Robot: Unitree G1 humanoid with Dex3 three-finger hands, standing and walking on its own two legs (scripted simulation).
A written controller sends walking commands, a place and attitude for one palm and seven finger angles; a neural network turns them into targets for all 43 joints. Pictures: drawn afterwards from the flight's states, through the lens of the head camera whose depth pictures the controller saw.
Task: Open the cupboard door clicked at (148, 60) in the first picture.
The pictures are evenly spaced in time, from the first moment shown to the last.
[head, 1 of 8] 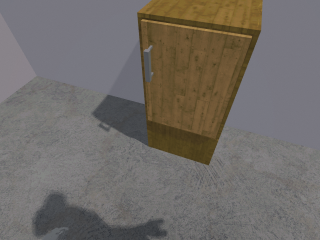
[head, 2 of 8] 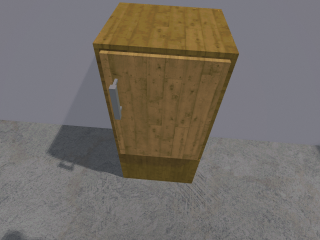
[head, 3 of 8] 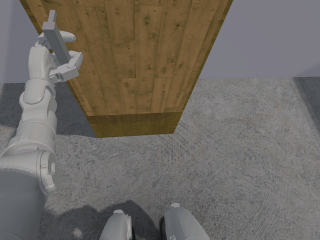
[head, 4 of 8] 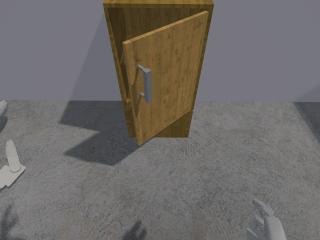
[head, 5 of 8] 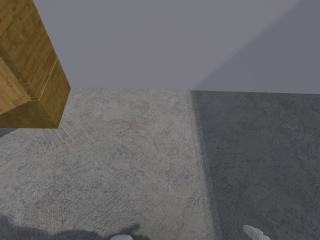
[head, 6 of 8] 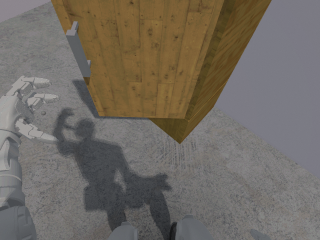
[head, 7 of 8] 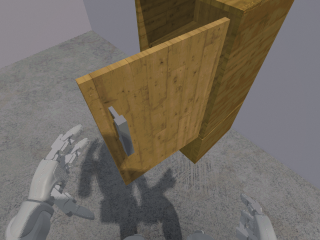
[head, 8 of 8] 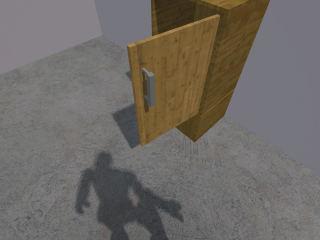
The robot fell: no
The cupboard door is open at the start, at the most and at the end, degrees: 0 82 82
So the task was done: yes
